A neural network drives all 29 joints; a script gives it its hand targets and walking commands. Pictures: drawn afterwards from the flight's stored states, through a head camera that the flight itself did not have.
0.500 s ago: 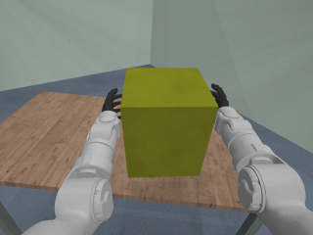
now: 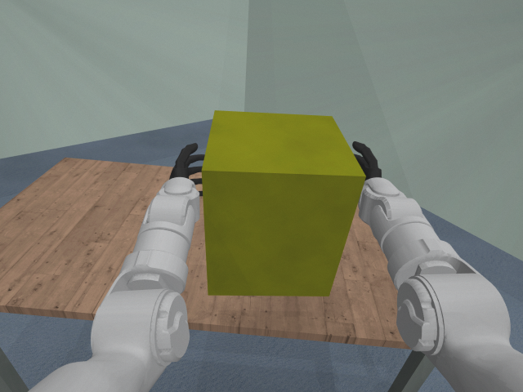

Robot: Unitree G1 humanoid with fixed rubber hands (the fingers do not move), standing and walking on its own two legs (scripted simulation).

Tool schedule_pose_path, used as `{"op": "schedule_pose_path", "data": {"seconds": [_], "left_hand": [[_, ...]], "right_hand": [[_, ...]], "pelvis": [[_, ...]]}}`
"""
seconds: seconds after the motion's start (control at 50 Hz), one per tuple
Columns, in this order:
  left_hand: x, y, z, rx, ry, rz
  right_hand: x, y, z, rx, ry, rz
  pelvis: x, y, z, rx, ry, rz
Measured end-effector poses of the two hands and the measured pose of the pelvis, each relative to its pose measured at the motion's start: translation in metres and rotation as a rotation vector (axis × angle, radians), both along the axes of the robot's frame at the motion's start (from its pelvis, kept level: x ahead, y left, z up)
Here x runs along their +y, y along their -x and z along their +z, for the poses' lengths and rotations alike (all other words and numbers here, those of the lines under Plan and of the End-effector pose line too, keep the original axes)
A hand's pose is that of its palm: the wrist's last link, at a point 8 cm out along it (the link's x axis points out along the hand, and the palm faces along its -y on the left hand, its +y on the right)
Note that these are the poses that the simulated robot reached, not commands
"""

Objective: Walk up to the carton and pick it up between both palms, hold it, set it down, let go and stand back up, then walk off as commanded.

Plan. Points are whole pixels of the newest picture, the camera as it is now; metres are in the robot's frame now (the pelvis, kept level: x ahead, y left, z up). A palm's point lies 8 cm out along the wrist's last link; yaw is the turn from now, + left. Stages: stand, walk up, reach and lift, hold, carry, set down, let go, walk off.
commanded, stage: reach and lift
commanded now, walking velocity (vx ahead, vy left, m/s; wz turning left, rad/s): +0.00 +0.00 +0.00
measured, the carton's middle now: (271, 203) +0.40 +0.03 +0.15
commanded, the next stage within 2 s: hold in 0.80 s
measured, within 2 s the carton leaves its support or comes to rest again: neither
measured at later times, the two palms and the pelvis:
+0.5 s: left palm (179, 178) +0.38 +0.18 +0.21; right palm (367, 174) +0.39 -0.12 +0.23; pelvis +0.00 +0.00 +0.00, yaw +0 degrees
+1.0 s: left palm (175, 170) +0.37 +0.18 +0.23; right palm (371, 165) +0.38 -0.12 +0.25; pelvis +0.00 +0.00 +0.00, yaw +0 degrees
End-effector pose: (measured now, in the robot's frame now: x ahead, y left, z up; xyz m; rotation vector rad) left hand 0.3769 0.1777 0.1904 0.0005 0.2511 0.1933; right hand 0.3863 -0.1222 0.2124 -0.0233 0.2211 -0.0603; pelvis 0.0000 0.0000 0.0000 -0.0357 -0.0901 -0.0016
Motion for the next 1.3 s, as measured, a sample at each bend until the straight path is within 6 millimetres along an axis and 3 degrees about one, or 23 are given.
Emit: {"op": "schedule_pose_path", "data": {"seconds": [0.24,0.82,0.92,1.3], "left_hand": [[0.002,-0.006,0.010,-0.028,0.015,0.005],[0.005,0.001,0.026,-0.032,0.019,0.003],[0.007,0.004,0.036,-0.062,0.017,0.007],[0.004,0.020,0.044,-0.040,-0.008,-0.006]], "right_hand": [[0.003,-0.007,0.015,-0.030,-0.029,-0.005],[0.006,-0.001,0.032,-0.035,-0.049,-0.011],[0.008,0.001,0.042,-0.064,-0.060,-0.007],[0.005,0.018,0.048,-0.042,-0.062,-0.012]], "pelvis": [[0.000,-0.005,0.000,0.007,0.000,0.000],[0.001,-0.003,0.000,0.001,-0.001,0.001],[0.001,-0.002,0.000,-0.004,0.000,0.001],[0.001,0.006,0.000,-0.022,0.000,0.002]]}}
